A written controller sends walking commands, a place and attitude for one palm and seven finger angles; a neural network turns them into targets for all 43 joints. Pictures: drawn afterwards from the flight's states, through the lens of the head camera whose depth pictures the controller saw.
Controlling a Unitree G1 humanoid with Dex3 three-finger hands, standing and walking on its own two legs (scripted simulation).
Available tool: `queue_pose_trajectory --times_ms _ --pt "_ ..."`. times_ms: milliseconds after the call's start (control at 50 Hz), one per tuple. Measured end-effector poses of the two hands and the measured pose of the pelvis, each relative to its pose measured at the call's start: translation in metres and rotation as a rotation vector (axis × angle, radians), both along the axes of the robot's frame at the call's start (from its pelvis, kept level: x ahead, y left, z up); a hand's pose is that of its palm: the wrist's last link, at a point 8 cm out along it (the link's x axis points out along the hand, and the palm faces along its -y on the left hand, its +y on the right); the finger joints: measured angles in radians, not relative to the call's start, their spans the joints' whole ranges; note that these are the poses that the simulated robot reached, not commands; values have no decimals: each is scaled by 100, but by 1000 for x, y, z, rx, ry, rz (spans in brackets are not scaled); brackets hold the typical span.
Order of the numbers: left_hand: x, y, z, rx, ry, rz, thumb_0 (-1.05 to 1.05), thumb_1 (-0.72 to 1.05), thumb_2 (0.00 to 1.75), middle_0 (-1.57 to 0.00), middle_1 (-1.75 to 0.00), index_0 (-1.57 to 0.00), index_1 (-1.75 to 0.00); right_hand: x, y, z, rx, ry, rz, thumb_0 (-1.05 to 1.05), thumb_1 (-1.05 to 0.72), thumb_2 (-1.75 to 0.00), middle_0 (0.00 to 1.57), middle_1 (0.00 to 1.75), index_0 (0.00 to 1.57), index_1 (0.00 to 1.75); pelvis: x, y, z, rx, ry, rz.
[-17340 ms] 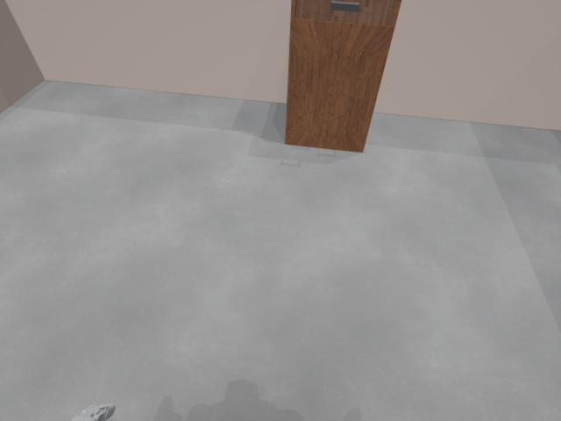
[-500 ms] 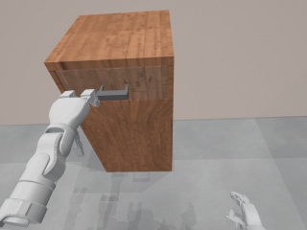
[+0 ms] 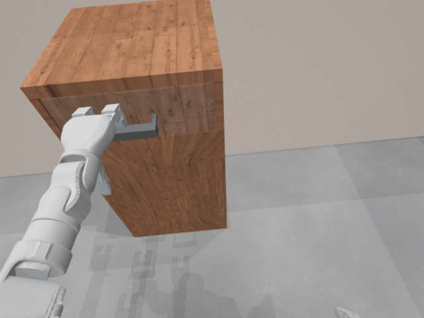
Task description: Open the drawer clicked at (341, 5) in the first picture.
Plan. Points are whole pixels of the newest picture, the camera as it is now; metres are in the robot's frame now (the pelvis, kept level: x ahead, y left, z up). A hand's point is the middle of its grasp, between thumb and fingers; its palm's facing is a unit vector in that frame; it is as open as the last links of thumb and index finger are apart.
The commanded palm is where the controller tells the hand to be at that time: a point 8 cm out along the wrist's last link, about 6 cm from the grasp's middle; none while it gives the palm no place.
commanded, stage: move the hooked fingers above the handle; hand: left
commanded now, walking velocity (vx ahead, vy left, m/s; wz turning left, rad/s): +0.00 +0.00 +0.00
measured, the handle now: (134, 125) +0.55 +0.24 +0.02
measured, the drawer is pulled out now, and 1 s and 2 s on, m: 0.00 0.00 0.00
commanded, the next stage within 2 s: none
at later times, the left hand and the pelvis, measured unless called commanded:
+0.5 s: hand (116, 135) +0.46 +0.24 +0.08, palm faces -0.05 +0.01 -1.00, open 13.8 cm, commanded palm +0.45 +0.24 +0.14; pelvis +0.00 +0.00 -0.01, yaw +0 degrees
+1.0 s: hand (123, 128) +0.49 +0.24 +0.07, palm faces -0.08 -0.02 -1.00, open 13.7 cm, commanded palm +0.47 +0.24 +0.13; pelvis +0.00 +0.00 -0.01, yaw -3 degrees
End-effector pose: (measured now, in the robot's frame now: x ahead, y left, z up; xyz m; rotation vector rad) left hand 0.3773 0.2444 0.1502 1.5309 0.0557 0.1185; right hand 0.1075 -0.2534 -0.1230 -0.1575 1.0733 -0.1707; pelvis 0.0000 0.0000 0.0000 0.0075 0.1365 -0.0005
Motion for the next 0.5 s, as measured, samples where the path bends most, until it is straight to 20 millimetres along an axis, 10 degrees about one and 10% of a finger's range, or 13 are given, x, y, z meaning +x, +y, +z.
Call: queue_pose_trajectory --times_ms 280,500 --pt "31 -13 -9 12 48 -37 0 -49 30 -32 -120 -32 -120 -3 5 0 -11 4 -11 1 -90 -90 20 30 20 30 -2 3 -4 -4 26 10" --pt "61 -7 -14 48 90 31 0 -49 31 -32 -120 -32 -120 -50 -7 -8 -25 115 -68 1 -90 -90 20 30 20 30 -5 -1 -7 -6 72 5"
